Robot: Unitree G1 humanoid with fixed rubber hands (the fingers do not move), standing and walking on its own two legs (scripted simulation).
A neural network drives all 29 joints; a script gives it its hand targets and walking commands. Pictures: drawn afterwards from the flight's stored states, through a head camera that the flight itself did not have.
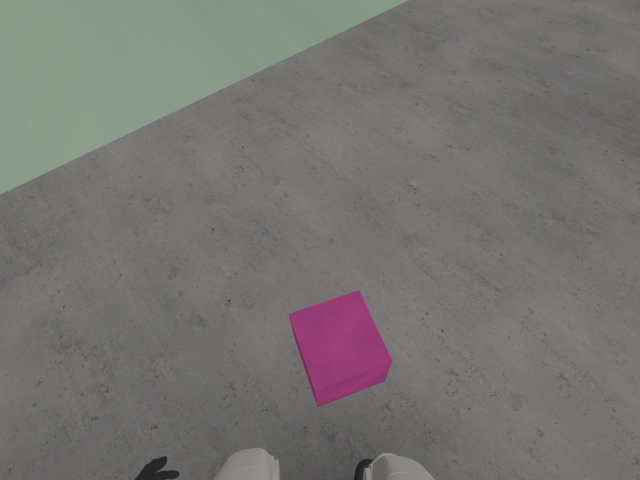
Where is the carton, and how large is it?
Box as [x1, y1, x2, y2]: [289, 290, 391, 406]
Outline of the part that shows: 358,290 289,314 294,337 317,406 383,381 391,363 391,359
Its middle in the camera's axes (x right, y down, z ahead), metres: +0.05 +0.32 +1.15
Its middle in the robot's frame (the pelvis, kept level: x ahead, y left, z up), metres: +0.49 -0.01 -0.67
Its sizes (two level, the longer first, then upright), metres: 0.228 0.220 0.196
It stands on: the floor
